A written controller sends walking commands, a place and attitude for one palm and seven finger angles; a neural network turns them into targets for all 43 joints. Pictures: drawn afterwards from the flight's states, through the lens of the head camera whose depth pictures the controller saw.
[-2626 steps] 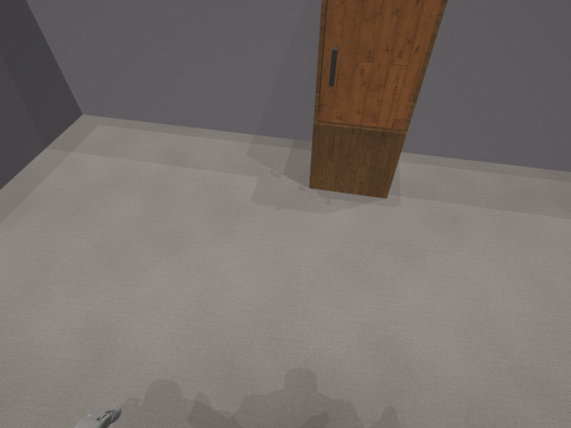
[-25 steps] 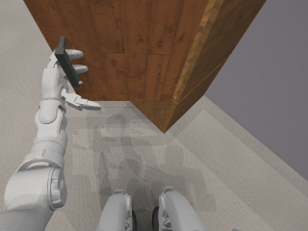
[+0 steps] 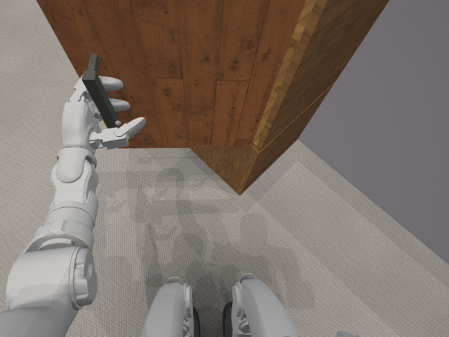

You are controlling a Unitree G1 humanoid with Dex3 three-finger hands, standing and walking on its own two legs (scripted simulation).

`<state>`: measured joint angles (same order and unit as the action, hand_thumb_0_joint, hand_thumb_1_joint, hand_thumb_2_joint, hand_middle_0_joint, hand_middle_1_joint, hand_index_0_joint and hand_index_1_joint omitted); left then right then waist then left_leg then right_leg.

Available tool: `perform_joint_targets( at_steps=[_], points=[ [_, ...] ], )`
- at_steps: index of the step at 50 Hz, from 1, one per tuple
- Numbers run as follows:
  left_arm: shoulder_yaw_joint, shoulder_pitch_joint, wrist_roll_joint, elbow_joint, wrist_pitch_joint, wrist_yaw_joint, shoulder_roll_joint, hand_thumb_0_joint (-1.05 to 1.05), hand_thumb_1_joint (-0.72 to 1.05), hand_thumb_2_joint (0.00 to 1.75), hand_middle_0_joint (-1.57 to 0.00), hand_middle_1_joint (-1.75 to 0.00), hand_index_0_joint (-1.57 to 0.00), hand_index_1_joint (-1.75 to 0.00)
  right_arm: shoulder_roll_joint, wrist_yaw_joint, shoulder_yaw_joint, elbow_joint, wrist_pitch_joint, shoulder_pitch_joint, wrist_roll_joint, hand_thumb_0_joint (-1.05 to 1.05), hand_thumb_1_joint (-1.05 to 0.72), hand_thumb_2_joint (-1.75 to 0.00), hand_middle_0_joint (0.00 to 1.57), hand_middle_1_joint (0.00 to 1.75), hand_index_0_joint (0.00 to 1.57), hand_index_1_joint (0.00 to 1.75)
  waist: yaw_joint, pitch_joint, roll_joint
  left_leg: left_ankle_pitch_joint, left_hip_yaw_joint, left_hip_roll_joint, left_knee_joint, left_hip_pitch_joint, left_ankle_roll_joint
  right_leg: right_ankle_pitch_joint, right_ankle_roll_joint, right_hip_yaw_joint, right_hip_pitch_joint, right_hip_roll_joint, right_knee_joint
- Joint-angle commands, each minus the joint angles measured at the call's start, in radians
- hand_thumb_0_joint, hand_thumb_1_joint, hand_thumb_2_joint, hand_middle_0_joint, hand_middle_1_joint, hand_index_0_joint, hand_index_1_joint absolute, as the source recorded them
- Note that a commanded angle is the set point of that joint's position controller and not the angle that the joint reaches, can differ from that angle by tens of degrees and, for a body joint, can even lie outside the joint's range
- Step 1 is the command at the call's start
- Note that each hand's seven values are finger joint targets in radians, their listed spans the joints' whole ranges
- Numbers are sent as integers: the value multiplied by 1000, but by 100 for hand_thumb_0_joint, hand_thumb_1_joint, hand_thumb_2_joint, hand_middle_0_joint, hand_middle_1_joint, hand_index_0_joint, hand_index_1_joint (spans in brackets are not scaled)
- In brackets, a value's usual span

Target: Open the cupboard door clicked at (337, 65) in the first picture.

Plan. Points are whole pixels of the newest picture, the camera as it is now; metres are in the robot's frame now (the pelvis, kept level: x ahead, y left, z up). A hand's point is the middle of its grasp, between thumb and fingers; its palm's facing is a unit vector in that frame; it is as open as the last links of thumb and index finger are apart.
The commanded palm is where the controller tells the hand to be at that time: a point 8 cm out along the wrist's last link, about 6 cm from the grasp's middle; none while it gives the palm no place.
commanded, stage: close the thumb around the handle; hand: left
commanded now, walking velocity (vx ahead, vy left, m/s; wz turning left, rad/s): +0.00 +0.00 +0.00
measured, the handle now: (104, 94) +0.53 +0.19 +0.03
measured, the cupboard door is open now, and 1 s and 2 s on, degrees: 48 73 94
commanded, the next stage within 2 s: pull the door open along its arc in 0.28 s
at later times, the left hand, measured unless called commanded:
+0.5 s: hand (119, 121) +0.48 +0.17 +0.02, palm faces +0.02 -1.00 -0.02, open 5.4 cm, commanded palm +0.44 +0.20 +0.03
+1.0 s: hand (143, 193) +0.35 +0.12 +0.03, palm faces +0.18 -0.98 +0.11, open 5.9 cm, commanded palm +0.29 +0.18 +0.03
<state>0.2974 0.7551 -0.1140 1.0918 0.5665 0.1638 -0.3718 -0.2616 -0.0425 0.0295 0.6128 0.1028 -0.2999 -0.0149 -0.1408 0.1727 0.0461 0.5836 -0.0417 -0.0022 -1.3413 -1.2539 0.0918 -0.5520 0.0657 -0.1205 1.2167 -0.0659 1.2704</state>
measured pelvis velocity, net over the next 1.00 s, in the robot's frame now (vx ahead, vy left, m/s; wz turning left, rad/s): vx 0.03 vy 0.00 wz -0.01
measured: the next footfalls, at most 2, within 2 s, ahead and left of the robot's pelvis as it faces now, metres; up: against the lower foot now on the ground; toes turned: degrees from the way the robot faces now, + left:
none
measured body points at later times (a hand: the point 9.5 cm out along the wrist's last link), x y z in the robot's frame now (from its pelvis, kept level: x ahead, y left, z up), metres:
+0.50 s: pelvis +0.00 +0.00 +0.00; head +0.15 +0.03 +0.42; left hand +0.47 +0.22 +0.02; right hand +0.04 -0.26 -0.12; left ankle +0.02 +0.06 -0.61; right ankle +0.02 -0.09 -0.61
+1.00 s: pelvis +0.03 +0.00 +0.02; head +0.14 +0.01 +0.46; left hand +0.33 +0.17 +0.03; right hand +0.18 -0.24 -0.09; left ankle +0.02 +0.06 -0.61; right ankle +0.02 -0.09 -0.61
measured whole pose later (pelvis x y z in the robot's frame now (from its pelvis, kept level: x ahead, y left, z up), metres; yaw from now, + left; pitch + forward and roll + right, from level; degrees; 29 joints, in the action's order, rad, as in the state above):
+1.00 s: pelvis +0.03 +0.00 +0.02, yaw +0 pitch +25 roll -2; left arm 0.01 0.02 -0.12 0.38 0.54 -0.14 -0.01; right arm -0.23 -0.08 -0.01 0.51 0.06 -0.21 -0.02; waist -0.03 0.21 0.02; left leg 0.59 -0.08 -0.01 -1.23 -1.07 0.09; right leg -0.57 0.06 -0.07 1.06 -0.07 1.20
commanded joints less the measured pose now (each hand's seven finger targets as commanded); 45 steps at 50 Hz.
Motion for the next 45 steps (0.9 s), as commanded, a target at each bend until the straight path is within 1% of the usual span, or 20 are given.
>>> perform_joint_targets(
  at_steps=[1,2,4,5,10,13,15,16,17,18,20,24,26,31,34,37,41,42,43,45],
  points=[
    [12,408,-10,-173,62,-3,-171,0,73,83,-39,-133,-39,-133,-182,15,-64,-43,-18,-150,3,0,-90,-90,20,30,20,30,-41,479,62,-413,155,17,139,412,-67,322,-36,106,-183,5,-135],
    [43,400,-9,-177,63,-7,-210,0,79,85,-39,-134,-39,-134,-186,18,-64,-45,-18,-149,2,0,-90,-90,20,30,20,30,-24,488,70,-408,152,15,141,402,-69,317,-33,108,-197,5,-133],
    [19,423,-7,-190,68,-7,-186,0,90,90,-40,-135,-40,-135,-184,18,-64,-46,-21,-151,1,0,-90,-90,20,30,20,30,-34,512,85,-430,160,18,138,436,-70,325,-32,105,-175,4,-124],
    [9,430,-2,-197,72,-7,-174,0,90,90,-40,-135,-40,-135,-181,16,-64,-43,-21,-149,0,0,-90,-90,20,30,20,30,-30,517,115,-444,166,20,141,460,-77,321,-31,99,-156,6,-123],
    [-9,401,-9,-202,67,-11,-138,0,90,90,-40,-135,-40,-135,-182,10,-69,-44,-17,-151,1,0,-90,-90,20,30,20,30,-26,541,122,-496,175,26,142,510,-87,335,-31,92,-141,3,-123],
    [-7,412,2,-178,57,-18,-154,0,90,90,-40,-135,-40,-135,-184,12,-66,-41,-12,-153,1,0,-90,-90,20,30,20,30,-40,490,77,-436,170,23,149,450,-77,315,-34,95,-161,4,-133],
    [1,437,8,-191,67,-22,-169,0,90,90,-40,-135,-40,-135,-186,13,-68,-40,-15,-154,0,0,-90,-90,20,30,20,30,-35,503,101,-439,177,25,150,471,-81,305,-31,94,-140,5,-127],
    [-23,438,8,-191,65,-21,-138,0,90,90,-40,-135,-40,-135,-183,11,-67,-38,-15,-153,-1,0,-90,-90,20,30,20,30,-42,513,105,-441,179,24,148,478,-81,304,-32,93,-137,5,-128],
    [19,421,5,-183,65,-26,-179,0,90,90,-40,-135,-40,-135,-187,13,-69,-35,-14,-159,-1,0,-90,-90,20,30,20,30,-32,516,72,-442,174,23,144,460,-78,316,-32,95,-160,3,-128],
    [25,404,8,-188,67,-25,-193,0,90,90,-40,-135,-40,-135,-187,14,-68,-41,-14,-157,-2,0,-90,-90,20,30,20,30,-25,529,83,-451,165,20,142,453,-77,329,-32,101,-179,4,-127],
    [5,438,5,-200,72,-23,-172,0,90,90,-40,-135,-40,-135,-184,14,-67,-39,-12,-157,-2,0,-90,-90,20,30,20,30,-35,530,98,-480,172,23,143,476,-82,344,-32,97,-163,4,-124],
    [4,341,-7,-241,78,-8,-161,0,90,90,-40,-135,-40,-135,-180,8,-70,-55,-8,-150,2,0,-90,-90,20,30,20,30,-2,560,126,-531,171,26,157,528,-92,360,-26,93,-183,1,-124],
    [-1,281,-16,-272,79,-6,-144,0,90,90,-40,-135,-40,-135,-175,3,-71,-63,-5,-135,5,0,-90,-90,20,30,20,30,14,570,126,-548,164,28,163,540,-95,373,-28,93,-202,1,-131],
    [-22,67,-46,-368,65,2,-95,0,90,90,-40,-135,-40,-135,-164,-5,-76,-97,-7,-114,20,0,-90,-90,20,30,20,30,44,551,51,-547,136,23,189,496,-83,433,-31,100,-310,1,-152],
    [-49,-102,-66,-443,56,2,-46,0,90,90,-40,-135,-40,-135,-155,-11,-78,-125,-14,-95,28,0,-90,-90,20,30,20,30,70,521,11,-525,113,15,207,452,-74,461,-30,110,-380,4,-165],
    [-100,-291,-82,-585,53,-3,15,0,90,90,-40,-135,-40,-135,-142,-21,-84,-151,-24,-67,35,0,-90,-90,20,30,20,30,100,507,13,-574,100,14,224,467,-74,514,-33,112,-426,10,-177],
    [-142,-524,-94,-743,47,-12,61,0,90,90,-40,-135,-40,-135,-133,-25,-90,-184,-36,-32,39,0,-90,-90,20,30,20,30,117,450,-6,-612,97,20,233,475,-74,532,-36,106,-429,15,-176],
    [-3,-583,-165,-798,45,-150,97,0,90,90,-40,-135,-40,-135,-106,-22,-86,-201,-47,1,27,0,-90,-90,20,30,20,30,203,431,-15,-604,78,14,253,442,-85,520,-34,92,-453,14,-171],
    [-80,-649,-133,-777,35,-222,165,0,90,90,-40,-135,-40,-135,-99,-26,-81,-196,-55,12,21,0,-90,-90,20,30,20,30,173,391,-29,-579,78,14,252,432,-91,508,-36,91,-445,14,-174],
    [-91,-746,-100,-846,33,-299,183,0,90,90,-40,-135,-40,-135,-92,-34,-81,-206,-67,24,13,0,-90,-90,20,30,20,30,188,383,-10,-610,87,15,250,437,-103,504,-30,82,-434,20,-155]
  ],
)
